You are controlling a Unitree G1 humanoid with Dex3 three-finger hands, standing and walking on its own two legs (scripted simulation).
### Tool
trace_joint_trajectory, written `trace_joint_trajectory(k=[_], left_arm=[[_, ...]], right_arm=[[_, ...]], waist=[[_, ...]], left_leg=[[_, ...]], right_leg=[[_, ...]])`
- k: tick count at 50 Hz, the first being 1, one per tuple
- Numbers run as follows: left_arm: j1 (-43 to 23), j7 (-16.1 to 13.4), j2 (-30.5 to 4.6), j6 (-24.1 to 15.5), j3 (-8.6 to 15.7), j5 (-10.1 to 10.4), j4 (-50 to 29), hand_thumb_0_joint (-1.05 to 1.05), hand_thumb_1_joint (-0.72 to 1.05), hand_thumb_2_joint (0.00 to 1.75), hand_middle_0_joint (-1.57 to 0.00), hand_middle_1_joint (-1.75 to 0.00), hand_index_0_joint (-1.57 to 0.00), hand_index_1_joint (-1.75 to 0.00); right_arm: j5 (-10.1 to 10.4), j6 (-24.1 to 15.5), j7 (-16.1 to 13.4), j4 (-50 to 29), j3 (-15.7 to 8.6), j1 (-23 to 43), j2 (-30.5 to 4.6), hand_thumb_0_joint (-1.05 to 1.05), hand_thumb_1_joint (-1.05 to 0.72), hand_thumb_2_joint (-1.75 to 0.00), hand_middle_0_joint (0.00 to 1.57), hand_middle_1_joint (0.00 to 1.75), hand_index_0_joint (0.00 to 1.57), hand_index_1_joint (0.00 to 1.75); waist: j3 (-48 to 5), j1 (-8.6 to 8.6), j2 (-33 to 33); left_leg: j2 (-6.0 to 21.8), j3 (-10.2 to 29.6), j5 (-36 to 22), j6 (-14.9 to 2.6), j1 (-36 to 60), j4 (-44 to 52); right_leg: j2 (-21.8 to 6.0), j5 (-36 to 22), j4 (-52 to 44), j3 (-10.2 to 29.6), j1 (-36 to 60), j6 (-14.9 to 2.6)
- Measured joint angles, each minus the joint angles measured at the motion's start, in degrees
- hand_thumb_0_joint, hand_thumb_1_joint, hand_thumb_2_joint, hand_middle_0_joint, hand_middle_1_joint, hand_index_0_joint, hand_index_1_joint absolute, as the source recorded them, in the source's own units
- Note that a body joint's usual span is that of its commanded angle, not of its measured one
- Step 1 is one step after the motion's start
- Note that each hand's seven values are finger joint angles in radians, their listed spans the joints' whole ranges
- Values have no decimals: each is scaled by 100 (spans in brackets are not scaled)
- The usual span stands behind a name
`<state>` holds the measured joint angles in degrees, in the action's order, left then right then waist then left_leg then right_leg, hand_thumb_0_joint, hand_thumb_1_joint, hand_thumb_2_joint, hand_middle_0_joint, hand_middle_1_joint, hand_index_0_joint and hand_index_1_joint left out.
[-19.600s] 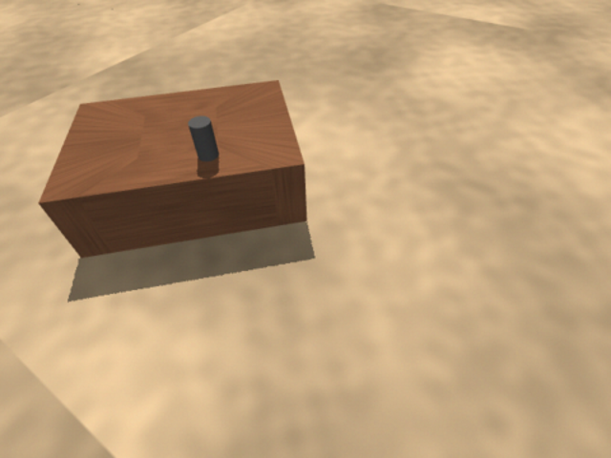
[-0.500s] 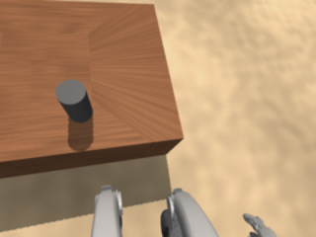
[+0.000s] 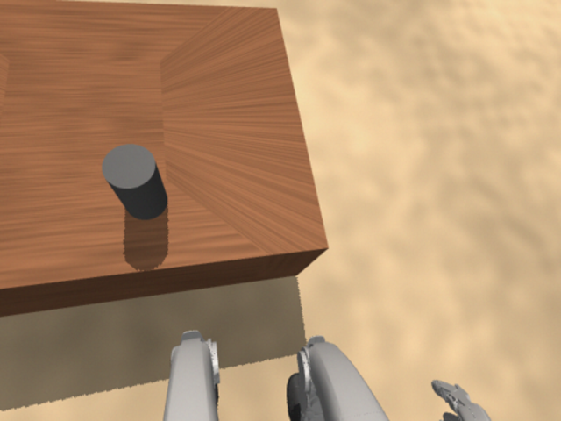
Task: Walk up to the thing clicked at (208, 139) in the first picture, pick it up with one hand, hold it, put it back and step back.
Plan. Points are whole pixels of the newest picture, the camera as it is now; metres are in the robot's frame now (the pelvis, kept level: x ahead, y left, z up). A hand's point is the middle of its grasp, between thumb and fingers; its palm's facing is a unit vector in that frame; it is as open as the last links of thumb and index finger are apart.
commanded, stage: go down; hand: left
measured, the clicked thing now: (138, 185) +0.53 +0.23 -0.22
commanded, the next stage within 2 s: approach in 0.78 s
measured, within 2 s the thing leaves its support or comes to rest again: neither
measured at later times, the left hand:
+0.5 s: hand out of the picture +0.43 +0.42 +0.06, palm faces +0.31 -0.95 +0.01, open 17.7 cm
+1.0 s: hand out of the picture +0.44 +0.42 +0.06, palm faces +0.33 -0.94 +0.01, open 17.7 cm
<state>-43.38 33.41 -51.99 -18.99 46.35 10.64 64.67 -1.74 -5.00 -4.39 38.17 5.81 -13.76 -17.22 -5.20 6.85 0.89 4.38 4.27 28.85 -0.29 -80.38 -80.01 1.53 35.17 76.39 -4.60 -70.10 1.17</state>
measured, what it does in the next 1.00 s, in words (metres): stands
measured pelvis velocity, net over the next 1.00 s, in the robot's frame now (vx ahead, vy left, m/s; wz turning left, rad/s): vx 0.00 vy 0.00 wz -0.01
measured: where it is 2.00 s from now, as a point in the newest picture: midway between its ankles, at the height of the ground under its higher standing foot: outside the picture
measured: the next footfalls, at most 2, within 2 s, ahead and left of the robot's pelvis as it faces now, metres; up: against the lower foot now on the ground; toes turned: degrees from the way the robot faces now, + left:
none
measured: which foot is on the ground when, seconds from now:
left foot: down 0.00-1.00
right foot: down 0.00-1.00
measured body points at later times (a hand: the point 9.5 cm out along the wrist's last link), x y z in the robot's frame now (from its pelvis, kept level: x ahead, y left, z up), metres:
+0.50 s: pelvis +0.00 +0.00 +0.00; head +0.19 +0.07 +0.40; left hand +0.41 +0.47 +0.06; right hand +0.08 -0.27 -0.10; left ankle +0.06 +0.11 -0.59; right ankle +0.01 -0.14 -0.59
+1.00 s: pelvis +0.00 +0.00 +0.00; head +0.19 +0.07 +0.40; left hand +0.42 +0.47 +0.06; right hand +0.07 -0.27 -0.10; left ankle +0.06 +0.11 -0.59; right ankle +0.01 -0.14 -0.59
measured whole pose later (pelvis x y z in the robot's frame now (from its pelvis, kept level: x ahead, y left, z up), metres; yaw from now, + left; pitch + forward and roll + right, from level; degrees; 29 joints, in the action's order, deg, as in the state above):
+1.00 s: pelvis +0.00 +0.00 +0.00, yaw -1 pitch +29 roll -7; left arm -46.5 31.9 -55.2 -20.1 45.5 10.2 70.0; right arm -1.7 -4.5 -3.7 37.2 6.6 -15.1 -17.1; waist -4.9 7.6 0.4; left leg 4.4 4.0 28.7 -0.8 -81.4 -80.2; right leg 1.6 34.8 76.4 -4.2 -71.2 1.6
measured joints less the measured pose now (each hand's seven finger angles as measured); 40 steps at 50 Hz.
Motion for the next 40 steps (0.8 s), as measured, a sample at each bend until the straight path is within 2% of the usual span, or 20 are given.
trace_joint_trajectory(k=[4, 9, 16, 23, 29, 35, 40], left_arm=[[-88, -4, 49, 40, 9, -96, -113, -2, -61, 6, -2, -9, -4, -7], [-82, -83, -49, 139, 52, -176, -88, -2, -61, 6, -2, -9, -5, -7], [21, -123, -240, 152, -6, -122, 215, -2, -61, 6, -2, -9, -5, -7], [-44, -67, -168, -55, -51, -43, 262, -2, -61, 5, -2, -9, -5, -6], [-272, -63, -80, -64, -22, -172, 5, -2, -61, 5, -2, -9, -5, -6], [-270, -147, -151, 142, -16, -311, -24, -2, -61, 6, -2, -9, -5, -7], [-202, -212, -260, 191, -114, -231, 182, -2, -61, 7, -2, -9, -4, -7]], right_arm=[[-27, 42, -9, 61, 14, 43, 16, 0, -89, -89, 20, 30, 20, 30], [-28, 93, -26, 76, 23, 7, 35, 0, -90, -89, 20, 30, 20, 30], [12, 91, -8, -2, 5, -116, 15, 0, -90, -89, 20, 30, 20, 30], [18, 19, 40, -71, -1, -82, -16, 0, -89, -89, 20, 30, 20, 30], [-36, 29, 36, -20, 26, 62, 10, 0, -89, -89, 21, 30, 20, 30], [-51, 122, 12, 14, 38, 14, 27, 0, -90, -89, 20, 30, 20, 30], [-24, 129, 13, 32, 15, -120, 35, 0, -90, -89, 20, 30, 20, 30]], waist=[[-7, 45, 18], [-74, 106, -5], [-84, 74, -94], [6, 23, -34], [39, 96, 66], [-54, 154, 24], [-100, 94, -71]], left_leg=[[-4, 32, -2, 10, -12, -11], [18, 27, 2, 12, 102, 58], [27, -11, -21, -19, 241, 171], [1, -21, -33, -34, 53, 54], [-12, 34, -27, -33, -106, -65], [4, 32, -12, -38, 5, 6], [12, -18, -17, -55, 140, 115]], right_leg=[[3, 4, 2, -30, 3, -10], [25, -17, -92, -23, 116, -13], [31, -70, -226, 11, 246, 11], [3, -57, -76, 24, 52, 29], [3, -39, 23, -24, -74, 29], [22, -64, -103, -21, 54, 30], [22, -92, -217, 24, 169, 42]])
